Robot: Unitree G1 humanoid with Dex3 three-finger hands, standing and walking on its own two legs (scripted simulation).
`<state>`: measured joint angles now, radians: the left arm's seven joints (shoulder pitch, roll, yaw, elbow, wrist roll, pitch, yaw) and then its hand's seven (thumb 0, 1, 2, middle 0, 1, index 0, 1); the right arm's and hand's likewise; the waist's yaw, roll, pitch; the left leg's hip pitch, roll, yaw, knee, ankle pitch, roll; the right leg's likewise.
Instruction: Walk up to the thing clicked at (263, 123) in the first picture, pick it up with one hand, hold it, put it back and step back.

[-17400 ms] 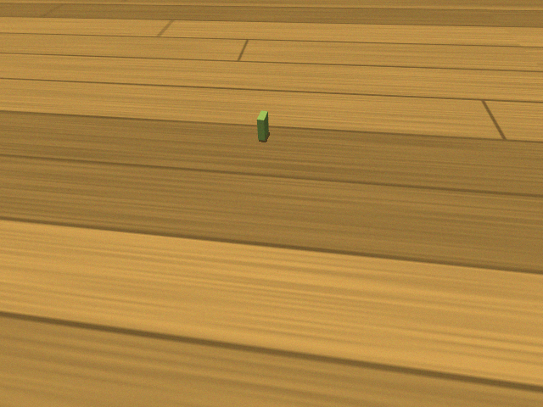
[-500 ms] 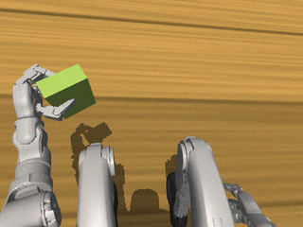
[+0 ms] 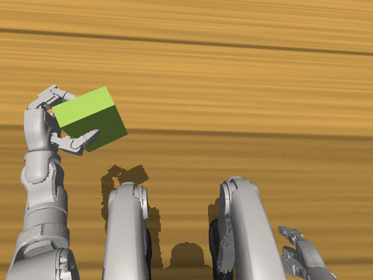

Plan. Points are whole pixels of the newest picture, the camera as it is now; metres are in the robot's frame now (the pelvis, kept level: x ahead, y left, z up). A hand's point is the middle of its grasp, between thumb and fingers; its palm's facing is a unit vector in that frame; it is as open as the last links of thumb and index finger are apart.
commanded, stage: lift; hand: left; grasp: from the side
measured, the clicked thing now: (96, 123) +0.44 +0.20 -0.03
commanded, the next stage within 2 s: hold in 1.78 s
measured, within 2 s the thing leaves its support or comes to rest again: neither
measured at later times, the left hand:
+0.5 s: hand (29, 90) +0.40 +0.22 +0.16, palm faces +0.16 -0.98 -0.05, open 8.9 cm
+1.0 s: hand out of the picture +0.39 +0.22 +0.29, palm faces +0.16 -0.99 -0.03, open 8.9 cm
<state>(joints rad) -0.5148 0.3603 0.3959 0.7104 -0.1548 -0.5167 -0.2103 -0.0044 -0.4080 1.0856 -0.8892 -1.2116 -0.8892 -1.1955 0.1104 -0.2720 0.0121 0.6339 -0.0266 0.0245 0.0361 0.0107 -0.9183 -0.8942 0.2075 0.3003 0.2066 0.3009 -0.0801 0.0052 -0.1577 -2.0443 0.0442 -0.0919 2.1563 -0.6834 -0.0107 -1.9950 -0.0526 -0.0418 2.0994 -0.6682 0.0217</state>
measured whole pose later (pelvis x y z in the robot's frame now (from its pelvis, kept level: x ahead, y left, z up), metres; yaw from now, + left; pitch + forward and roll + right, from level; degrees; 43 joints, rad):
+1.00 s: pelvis +0.05 +0.01 +0.25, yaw +3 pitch +17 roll -3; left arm -0.15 0.25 0.19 0.34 -0.17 -0.29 -0.07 -0.01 -0.40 1.08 -0.89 -1.22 -0.89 -1.20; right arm 0.22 -0.23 0.00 0.61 0.03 -0.05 -0.03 0.01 -0.89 -0.89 0.21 0.30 0.21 0.30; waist -0.04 0.02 -0.12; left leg -1.03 0.06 -0.02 1.27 -0.54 0.00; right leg -0.99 -0.04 -0.05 1.20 -0.51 0.03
